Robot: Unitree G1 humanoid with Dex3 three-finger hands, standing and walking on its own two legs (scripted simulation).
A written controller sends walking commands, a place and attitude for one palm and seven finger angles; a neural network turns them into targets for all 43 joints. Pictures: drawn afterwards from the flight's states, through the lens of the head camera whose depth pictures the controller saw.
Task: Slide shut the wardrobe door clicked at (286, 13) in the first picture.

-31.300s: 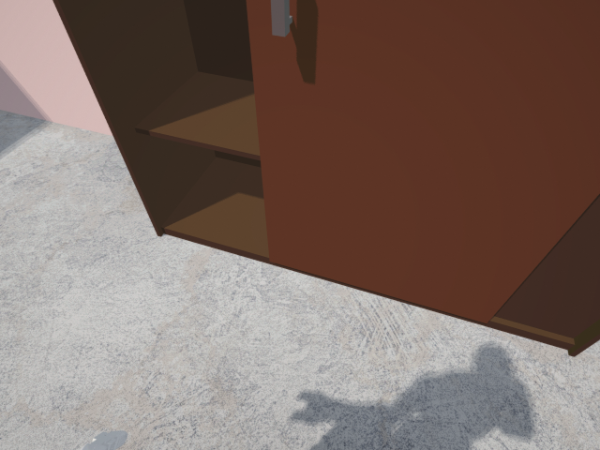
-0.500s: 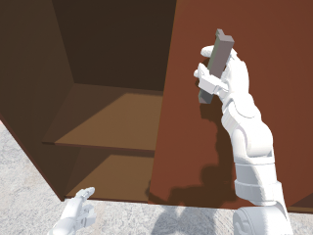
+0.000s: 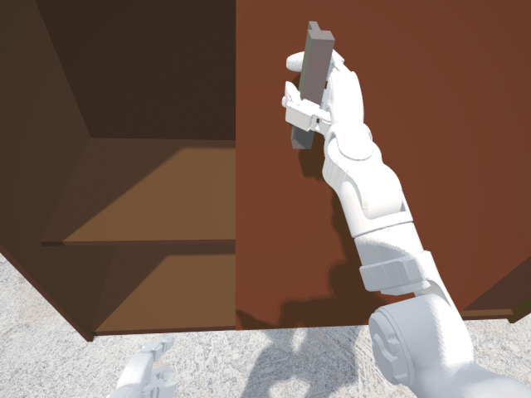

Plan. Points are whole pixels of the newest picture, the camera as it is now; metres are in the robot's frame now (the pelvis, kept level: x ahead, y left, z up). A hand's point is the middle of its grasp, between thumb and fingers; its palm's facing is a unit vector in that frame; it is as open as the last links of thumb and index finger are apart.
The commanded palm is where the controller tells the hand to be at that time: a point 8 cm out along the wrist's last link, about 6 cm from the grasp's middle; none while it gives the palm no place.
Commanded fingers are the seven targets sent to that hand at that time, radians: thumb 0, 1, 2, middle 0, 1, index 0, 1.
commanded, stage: step sideways, sliding the door along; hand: right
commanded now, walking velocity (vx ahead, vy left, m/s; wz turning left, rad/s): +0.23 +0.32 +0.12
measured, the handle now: (306, 87) +0.46 -0.02 +0.26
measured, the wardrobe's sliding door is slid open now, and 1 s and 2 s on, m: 0.51 0.45 0.20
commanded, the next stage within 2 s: none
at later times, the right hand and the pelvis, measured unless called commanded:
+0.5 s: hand (290, 114) +0.42 +0.00 +0.24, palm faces -0.04 +1.00 -0.05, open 6.4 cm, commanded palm +0.40 +0.01 +0.25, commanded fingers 0.00 -0.90 -0.90 0.45 1.40 0.45 1.40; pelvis -0.03 +0.06 -0.01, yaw +2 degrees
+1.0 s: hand (246, 113) +0.42 +0.06 +0.24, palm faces +0.16 +0.98 -0.11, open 6.8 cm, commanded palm +0.39 +0.09 +0.24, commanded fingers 0.00 -0.90 -0.90 0.45 1.40 0.45 1.40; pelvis +0.04 +0.20 -0.02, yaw -4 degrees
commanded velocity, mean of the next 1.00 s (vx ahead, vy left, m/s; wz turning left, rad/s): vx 0.14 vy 0.22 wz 0.06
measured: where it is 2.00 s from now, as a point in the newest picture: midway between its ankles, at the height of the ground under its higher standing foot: outside the picture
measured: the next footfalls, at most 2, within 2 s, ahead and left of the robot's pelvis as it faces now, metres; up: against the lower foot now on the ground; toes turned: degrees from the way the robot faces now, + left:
left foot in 0.86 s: +0.12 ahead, +0.36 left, +0.00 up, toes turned +0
right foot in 1.00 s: +0.07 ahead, +0.07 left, +0.00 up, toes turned -11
